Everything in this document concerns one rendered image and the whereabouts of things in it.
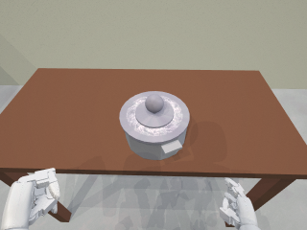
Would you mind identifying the knob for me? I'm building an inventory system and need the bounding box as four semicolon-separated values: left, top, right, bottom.
145;94;164;113

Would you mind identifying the right robot hand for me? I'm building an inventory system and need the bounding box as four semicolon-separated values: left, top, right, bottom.
220;177;258;230

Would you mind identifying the left robot hand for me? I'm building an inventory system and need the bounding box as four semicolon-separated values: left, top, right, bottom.
1;168;60;230

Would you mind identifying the pot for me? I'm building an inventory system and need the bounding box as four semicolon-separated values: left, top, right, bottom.
125;128;187;160

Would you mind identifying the lid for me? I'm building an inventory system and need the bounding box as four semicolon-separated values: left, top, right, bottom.
119;91;190;145

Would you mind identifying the table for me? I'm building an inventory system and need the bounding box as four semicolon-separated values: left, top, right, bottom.
0;68;307;227

